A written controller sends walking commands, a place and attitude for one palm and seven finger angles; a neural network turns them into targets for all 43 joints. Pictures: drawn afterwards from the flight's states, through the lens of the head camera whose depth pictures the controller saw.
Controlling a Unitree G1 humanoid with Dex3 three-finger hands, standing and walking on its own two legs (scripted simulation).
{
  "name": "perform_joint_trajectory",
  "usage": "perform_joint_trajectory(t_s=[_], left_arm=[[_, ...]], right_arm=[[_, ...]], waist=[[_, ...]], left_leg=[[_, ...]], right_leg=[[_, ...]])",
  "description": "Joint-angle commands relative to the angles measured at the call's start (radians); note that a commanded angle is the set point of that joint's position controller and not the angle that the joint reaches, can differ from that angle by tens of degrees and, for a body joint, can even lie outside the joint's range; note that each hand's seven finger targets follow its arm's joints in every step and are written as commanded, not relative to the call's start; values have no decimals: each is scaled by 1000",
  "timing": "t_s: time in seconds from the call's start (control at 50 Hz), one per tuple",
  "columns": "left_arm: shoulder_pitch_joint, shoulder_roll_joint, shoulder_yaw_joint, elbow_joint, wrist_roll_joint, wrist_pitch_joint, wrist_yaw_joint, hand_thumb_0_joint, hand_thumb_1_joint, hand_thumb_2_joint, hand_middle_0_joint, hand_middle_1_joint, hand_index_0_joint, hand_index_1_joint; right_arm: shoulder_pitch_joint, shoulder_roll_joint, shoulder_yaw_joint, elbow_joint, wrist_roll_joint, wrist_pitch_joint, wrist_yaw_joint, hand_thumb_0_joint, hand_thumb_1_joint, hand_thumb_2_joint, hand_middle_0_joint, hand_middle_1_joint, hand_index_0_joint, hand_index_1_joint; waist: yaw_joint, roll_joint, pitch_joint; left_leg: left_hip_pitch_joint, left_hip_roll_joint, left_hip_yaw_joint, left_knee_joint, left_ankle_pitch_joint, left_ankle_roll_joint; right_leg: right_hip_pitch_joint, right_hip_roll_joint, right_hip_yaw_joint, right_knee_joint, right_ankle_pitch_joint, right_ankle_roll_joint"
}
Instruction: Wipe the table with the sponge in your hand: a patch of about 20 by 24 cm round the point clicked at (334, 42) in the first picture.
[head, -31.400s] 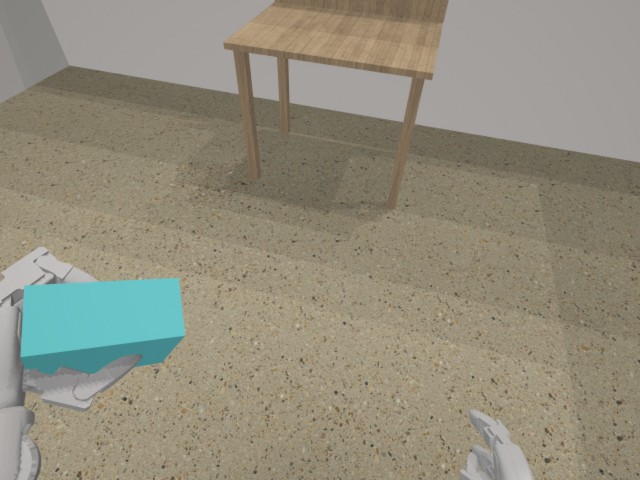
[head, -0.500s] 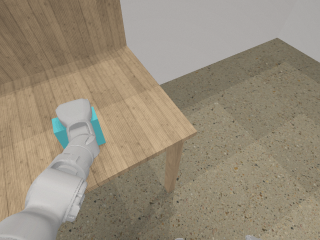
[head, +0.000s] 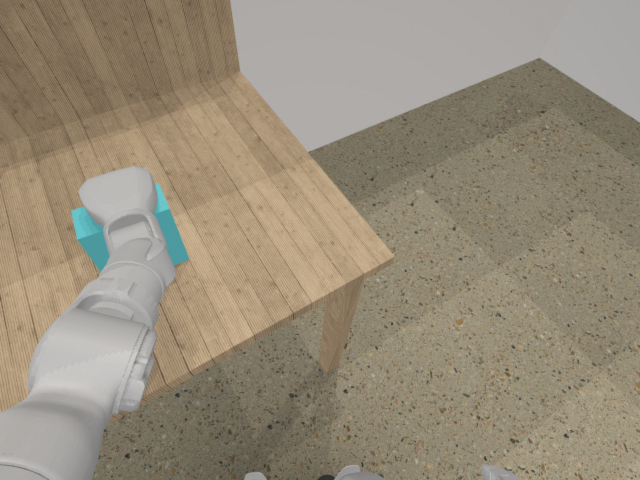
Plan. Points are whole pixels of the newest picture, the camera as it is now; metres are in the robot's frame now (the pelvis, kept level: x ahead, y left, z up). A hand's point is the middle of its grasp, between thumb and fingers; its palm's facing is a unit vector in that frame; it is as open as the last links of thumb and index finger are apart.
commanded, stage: wipe forward along the third lane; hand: left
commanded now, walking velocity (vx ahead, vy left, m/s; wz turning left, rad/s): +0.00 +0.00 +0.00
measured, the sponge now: (139, 245) +0.45 +0.24 -0.03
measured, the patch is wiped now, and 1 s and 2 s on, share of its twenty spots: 0.95 1.00 1.00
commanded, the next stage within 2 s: wipe back along the third lane in 0.14 s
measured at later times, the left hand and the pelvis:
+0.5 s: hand (125, 209) +0.49 +0.25 +0.01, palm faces -0.07 +0.00 -1.00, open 9.4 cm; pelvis +0.01 +0.03 +0.00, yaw -1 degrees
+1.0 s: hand (133, 230) +0.45 +0.23 +0.02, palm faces -0.04 -0.01 -1.00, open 9.4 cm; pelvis +0.05 +0.06 +0.02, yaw +1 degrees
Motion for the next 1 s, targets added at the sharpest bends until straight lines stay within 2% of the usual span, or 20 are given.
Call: perform_joint_trajectory(t_s=[0.0, 0.02, 0.16, 0.2, 0.22, 0.28, 0.32, 0.36, 0.4, 0.46, 0.5, 0.56, 0.58, 0.62, 0.64, 0.74, 0.76, 0.8, 0.88, 0.98], left_arm=[[-297, 188, -14, -40, 35, 20, 15, 0, 100, 1300, -1200, -1600, -1200, -1600], [-310, 220, 7, -31, 36, 18, 19, 0, 100, 1300, -1200, -1600, -1200, -1600], [-425, 269, 16, 22, 50, 22, 31, 0, 100, 1300, -1200, -1600, -1200, -1600], [-461, 268, 6, 32, 53, 22, 25, 0, 100, 1300, -1200, -1600, -1200, -1600], [-453, 243, -7, 49, 51, 27, 22, 0, 100, 1300, -1200, -1600, -1200, -1600], [-362, 190, -1, 25, 19, 14, 1, 0, 100, 1300, -1200, -1600, -1200, -1600], [-323, 117, -44, 2, 9, 5, -10, 0, 100, 1300, -1200, -1600, -1200, -1600], [-285, 122, -25, -5, -1, 1, -4, 0, 100, 1300, -1200, -1600, -1200, -1600], [-231, 82, -33, -9, -17, 0, 3, 0, 100, 1300, -1200, -1600, -1200, -1600], [-227, 15, -75, -24, -29, 19, 15, 0, 100, 1300, -1200, -1600, -1200, -1600], [-167, 13, -56, -23, -38, 28, 22, 0, 100, 1300, -1200, -1600, -1200, -1600], [-131, -67, -101, -48, -52, 46, 29, 0, 100, 1300, -1200, -1600, -1200, -1600], [-150, -106, -118, -78, -64, 43, 28, 0, 100, 1300, -1200, -1600, -1200, -1600], [-79, -109, -108, -72, -63, 56, 34, 0, 100, 1300, -1200, -1600, -1200, -1600], [-64, -163, -141, -98, -74, 60, 34, 0, 100, 1300, -1200, -1600, -1200, -1600], [-45, -256, -198, -164, -84, 89, 37, 0, 100, 1300, -1200, -1600, -1200, -1600], [-29, -240, -183, -156, -78, 98, 39, 0, 100, 1300, -1200, -1600, -1200, -1600], [-18, -303, -229, -200, -84, 105, 34, 0, 100, 1300, -1200, -1600, -1200, -1600], [14, -355, -260, -252, -89, 127, 22, 0, 100, 1300, -1200, -1600, -1200, -1600], [68, -375, -291, -304, -80, 154, 14, 0, 100, 1300, -1200, -1600, -1200, -1600]], right_arm=[[73, -160, -57, -70, 2, -24, -5, 0, -900, -900, 200, 300, 200, 300], [79, -164, -56, -67, 0, -26, -7, 0, -900, -900, 200, 300, 200, 300], [111, -179, -53, -53, -7, -43, -4, 0, -900, -900, 200, 300, 200, 300], [122, -180, -53, -49, -8, -47, -1, 0, -900, -900, 200, 300, 200, 300], [129, -180, -54, -50, -8, -49, 1, 0, -900, -900, 200, 300, 200, 300], [134, -171, -61, -64, -7, -51, 12, 0, -900, -900, 200, 300, 200, 300], [137, -165, -65, -69, -5, -47, 17, 0, -900, -900, 200, 300, 200, 300], [136, -167, -68, -64, -4, -42, 18, 0, -900, -900, 200, 300, 200, 300], [127, -162, -72, -61, -3, -40, 23, 0, -900, -900, 200, 300, 200, 300], [108, -158, -72, -54, 0, -32, 31, 0, -900, -900, 200, 300, 200, 300], [97, -155, -75, -54, 0, -26, 35, 0, -900, -900, 200, 300, 200, 300], [66, -146, -77, -59, 2, -13, 45, 0, -900, -900, 200, 300, 200, 300], [52, -141, -78, -62, 2, -12, 46, 0, -900, -900, 200, 300, 200, 300], [43, -141, -82, -60, -1, 0, 53, 0, -900, -900, 200, 300, 200, 300], [28, -135, -84, -66, -1, 6, 57, 0, -900, -900, 200, 300, 200, 300], [-33, -124, -90, -73, 0, 40, 68, 0, -900, -900, 200, 300, 200, 300], [-39, -125, -91, -69, -1, 48, 68, 0, -900, -900, 200, 300, 200, 300], [-63, -119, -92, -76, -3, 61, 72, 0, -900, -900, 200, 300, 200, 300], [-106, -109, -101, -89, -6, 93, 82, 0, -900, -900, 200, 300, 200, 300], [-158, -104, -95, -108, -8, 132, 83, 0, -900, -900, 200, 300, 200, 300]], waist=[[-25, -42, -285], [-26, -55, -287], [-54, -34, -283], [-60, 5, -293], [-65, -11, -295], [-27, 2, -377], [-26, -5, -358], [-17, -38, -348], [0, -35, -347], [-2, -43, -294], [26, -33, -312], [32, -54, -287], [31, -31, -295], [52, -45, -297], [50, -55, -297], [60, -56, -267], [64, -83, -260], [71, -55, -273], [80, -69, -280], [96, -58, -272]], left_leg=[[41, 5, -7, -63, 72, 24], [33, 7, -10, -59, 66, 25], [4, 11, -20, -46, 25, 29], [22, 15, -29, -46, 29, 28], [27, 16, -31, -45, 34, 30], [79, 19, -34, -48, 106, 27], [106, 21, -38, -53, 120, 25], [114, 24, -38, -60, 129, 26], [142, 25, -43, -73, 153, 22], [171, 28, -45, -97, 146, 19], [206, 29, -51, -106, 197, 14], [248, 32, -53, -124, 229, 9], [280, 36, -58, -127, 269, 6], [308, 37, -58, -127, 319, -1], [328, 37, -53, -129, 344, -1], [417, 48, -71, -139, 468, -23], [421, 52, -76, -144, 481, -28], [477, 63, -95, -136, 600, -41], [546, 81, -124, -132, 715, -52], [539, 69, -112, -141, 706, -55]], right_leg=[[299, -92, 102, -96, 188, 68], [294, -89, 103, -93, 176, 67], [223, -81, 88, -84, 84, 63], [190, -77, 75, -74, 65, 59], [185, -74, 72, -73, 66, 60], [233, -71, 66, -60, 145, 55], [214, -66, 57, -66, 146, 57], [228, -65, 58, -74, 157, 57], [222, -63, 49, -75, 160, 54], [209, -61, 41, -95, 135, 53], [227, -61, 34, -89, 165, 46], [238, -59, 26, -102, 185, 44], [233, -61, 24, -99, 209, 40], [253, -59, 18, -96, 243, 36], [266, -59, 16, -102, 274, 38], [259, -60, 7, -110, 306, 32], [267, -61, 4, -111, 309, 30], [252, -61, 0, -101, 332, 29], [238, -62, -8, -97, 326, 24], [291, -68, -2, -103, 361, 15]])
